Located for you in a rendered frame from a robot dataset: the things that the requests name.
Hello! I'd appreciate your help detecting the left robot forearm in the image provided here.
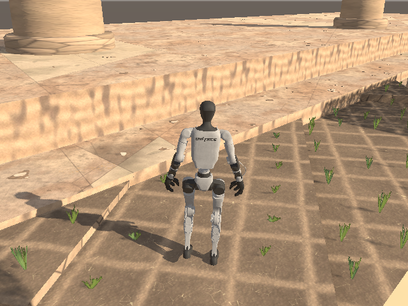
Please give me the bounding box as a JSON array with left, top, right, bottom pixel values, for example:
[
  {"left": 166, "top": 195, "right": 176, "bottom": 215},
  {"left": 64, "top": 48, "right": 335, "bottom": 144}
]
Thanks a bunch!
[{"left": 167, "top": 153, "right": 180, "bottom": 179}]

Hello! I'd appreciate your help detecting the right robot forearm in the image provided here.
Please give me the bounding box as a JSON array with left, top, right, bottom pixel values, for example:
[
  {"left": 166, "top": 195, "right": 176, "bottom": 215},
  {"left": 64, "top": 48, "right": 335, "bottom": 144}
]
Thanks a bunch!
[{"left": 230, "top": 155, "right": 243, "bottom": 182}]

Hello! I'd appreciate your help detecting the left robot foot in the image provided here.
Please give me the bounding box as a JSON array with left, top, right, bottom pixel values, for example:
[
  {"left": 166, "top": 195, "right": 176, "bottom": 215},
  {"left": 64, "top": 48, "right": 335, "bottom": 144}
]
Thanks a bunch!
[{"left": 183, "top": 244, "right": 193, "bottom": 259}]

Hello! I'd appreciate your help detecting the robot left upper arm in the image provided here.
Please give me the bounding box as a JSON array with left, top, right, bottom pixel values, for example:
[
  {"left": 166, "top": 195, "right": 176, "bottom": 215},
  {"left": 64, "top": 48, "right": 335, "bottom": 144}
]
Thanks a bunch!
[{"left": 174, "top": 127, "right": 193, "bottom": 163}]

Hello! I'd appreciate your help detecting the robot right upper arm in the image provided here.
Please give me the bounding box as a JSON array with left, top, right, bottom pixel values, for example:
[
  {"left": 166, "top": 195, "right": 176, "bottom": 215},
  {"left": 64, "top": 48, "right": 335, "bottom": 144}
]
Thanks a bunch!
[{"left": 220, "top": 129, "right": 237, "bottom": 164}]

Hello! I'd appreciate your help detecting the left robot hand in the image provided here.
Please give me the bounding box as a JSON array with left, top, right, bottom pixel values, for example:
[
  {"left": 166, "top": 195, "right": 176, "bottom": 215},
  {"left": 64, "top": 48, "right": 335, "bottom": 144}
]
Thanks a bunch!
[{"left": 164, "top": 176, "right": 179, "bottom": 192}]

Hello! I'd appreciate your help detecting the right robot hand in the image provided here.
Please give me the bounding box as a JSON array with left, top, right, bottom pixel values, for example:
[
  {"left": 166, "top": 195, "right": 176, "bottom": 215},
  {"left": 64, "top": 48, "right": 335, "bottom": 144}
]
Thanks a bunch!
[{"left": 229, "top": 180, "right": 244, "bottom": 196}]

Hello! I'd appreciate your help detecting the robot right shin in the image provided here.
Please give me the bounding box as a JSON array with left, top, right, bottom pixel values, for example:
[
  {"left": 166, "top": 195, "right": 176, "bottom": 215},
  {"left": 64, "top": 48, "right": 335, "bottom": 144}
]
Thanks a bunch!
[{"left": 211, "top": 214, "right": 221, "bottom": 257}]

